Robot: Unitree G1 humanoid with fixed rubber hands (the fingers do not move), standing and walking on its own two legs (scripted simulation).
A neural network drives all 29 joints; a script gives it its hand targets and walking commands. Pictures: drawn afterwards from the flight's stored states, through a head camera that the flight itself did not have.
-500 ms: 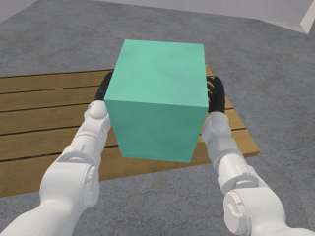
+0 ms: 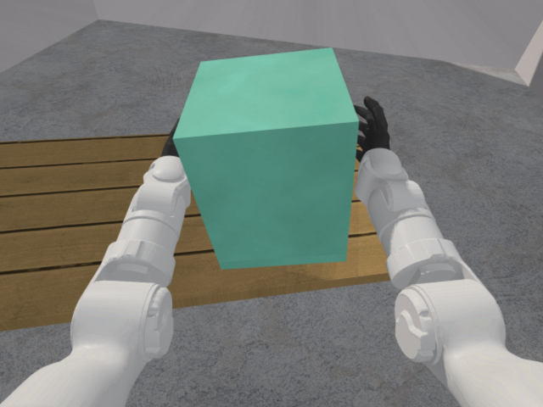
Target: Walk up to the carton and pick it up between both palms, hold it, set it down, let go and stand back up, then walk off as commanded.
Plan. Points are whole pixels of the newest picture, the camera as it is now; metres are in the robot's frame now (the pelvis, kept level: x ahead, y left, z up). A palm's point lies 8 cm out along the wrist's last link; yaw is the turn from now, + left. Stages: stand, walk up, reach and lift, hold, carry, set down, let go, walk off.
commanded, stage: reach and lift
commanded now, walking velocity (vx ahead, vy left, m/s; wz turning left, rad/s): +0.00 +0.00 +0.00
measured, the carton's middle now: (274, 162) +0.44 -0.01 +0.16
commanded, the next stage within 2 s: hold in 1.26 s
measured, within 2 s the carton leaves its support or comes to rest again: neither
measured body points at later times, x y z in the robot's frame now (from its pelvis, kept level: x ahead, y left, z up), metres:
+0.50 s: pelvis +0.02 +0.00 +0.01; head -0.02 +0.02 +0.46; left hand +0.44 +0.15 +0.21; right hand +0.43 -0.14 +0.23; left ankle +0.04 +0.12 -0.73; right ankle +0.06 -0.13 -0.73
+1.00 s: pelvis +0.01 +0.00 +0.01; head -0.03 +0.01 +0.45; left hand +0.43 +0.14 +0.22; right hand +0.43 -0.15 +0.25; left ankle +0.04 +0.12 -0.73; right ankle +0.06 -0.13 -0.73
